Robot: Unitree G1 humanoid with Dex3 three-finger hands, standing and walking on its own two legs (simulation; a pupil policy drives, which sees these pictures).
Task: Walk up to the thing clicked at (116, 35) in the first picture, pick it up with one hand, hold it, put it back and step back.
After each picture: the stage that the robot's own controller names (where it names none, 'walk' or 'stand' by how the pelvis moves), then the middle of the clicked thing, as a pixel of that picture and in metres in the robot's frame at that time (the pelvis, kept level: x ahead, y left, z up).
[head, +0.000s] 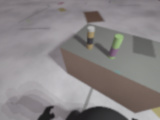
stand; (114, 47) +0.66 -0.18 -0.02
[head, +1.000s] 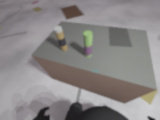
rise first; (87, 45) +0.58 +0.09 +0.01
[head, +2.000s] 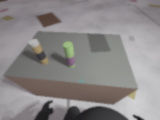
stand; (69, 56) +0.48 +0.20 +0.01
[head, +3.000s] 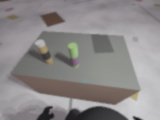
stand; (74, 56) +0.49 +0.17 -0.02
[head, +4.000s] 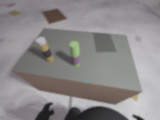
stand; (75, 55) +0.49 +0.16 -0.01
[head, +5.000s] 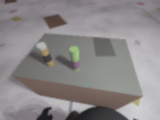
stand; (75, 59) +0.47 +0.16 -0.02
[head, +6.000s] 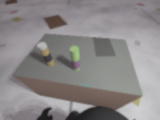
stand; (75, 59) +0.47 +0.16 -0.02
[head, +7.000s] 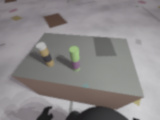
rise first; (75, 60) +0.46 +0.16 -0.02
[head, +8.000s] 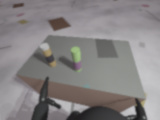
rise first; (76, 60) +0.47 +0.17 -0.01
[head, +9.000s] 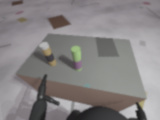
go down; (77, 59) +0.46 +0.17 -0.01
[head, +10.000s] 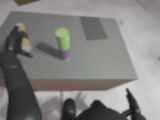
go down; (64, 47) +0.47 +0.16 +0.05
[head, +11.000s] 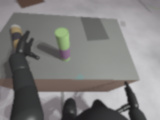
close in; (64, 47) +0.47 +0.16 +0.06
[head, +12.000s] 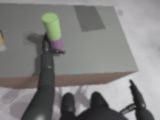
close; (55, 38) +0.50 +0.17 +0.09
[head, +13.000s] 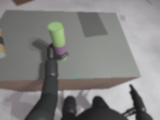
lift; (59, 44) +0.47 +0.17 +0.08
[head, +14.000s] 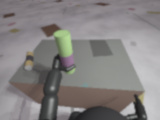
lift; (66, 55) +0.33 +0.15 +0.23
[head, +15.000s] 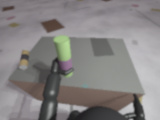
hold; (64, 59) +0.32 +0.17 +0.18
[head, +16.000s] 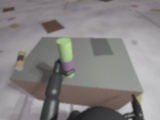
hold; (66, 60) +0.33 +0.16 +0.17
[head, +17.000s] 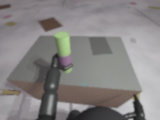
crouch; (64, 54) +0.35 +0.17 +0.18
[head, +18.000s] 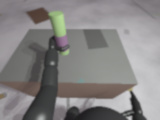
lower; (60, 36) +0.48 +0.18 +0.19
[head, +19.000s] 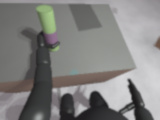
lower; (50, 32) +0.54 +0.18 +0.10
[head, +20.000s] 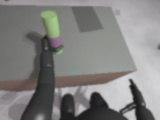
lower; (54, 36) +0.52 +0.17 +0.09
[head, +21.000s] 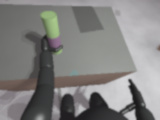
lower; (53, 36) +0.52 +0.18 +0.09
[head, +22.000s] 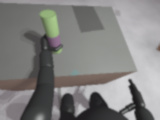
lower; (53, 35) +0.52 +0.18 +0.09
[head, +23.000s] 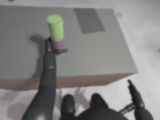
open; (57, 39) +0.51 +0.16 +0.09
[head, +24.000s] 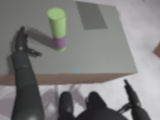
sink last; (58, 34) +0.50 +0.17 +0.09
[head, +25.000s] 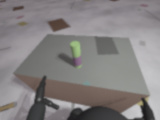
sink last; (76, 56) +0.49 +0.17 +0.04
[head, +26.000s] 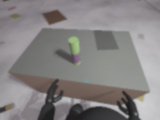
stand; (75, 52) +0.49 +0.17 +0.04
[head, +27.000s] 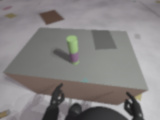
stand; (73, 51) +0.49 +0.17 +0.06
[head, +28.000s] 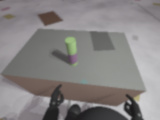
stand; (72, 53) +0.48 +0.17 +0.05
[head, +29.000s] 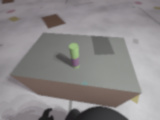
stand; (74, 57) +0.49 +0.17 -0.01
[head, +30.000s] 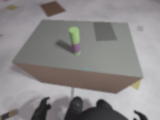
walk; (75, 42) +0.57 +0.16 +0.02
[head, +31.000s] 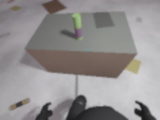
walk; (77, 28) +0.76 +0.18 +0.01
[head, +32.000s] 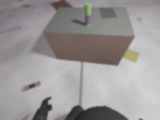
stand; (87, 15) +1.07 +0.12 +0.01
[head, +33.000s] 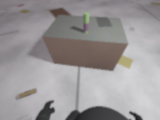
stand; (86, 23) +1.08 +0.14 -0.01
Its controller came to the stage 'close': yes
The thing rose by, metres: 0.21
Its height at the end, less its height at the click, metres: +0.00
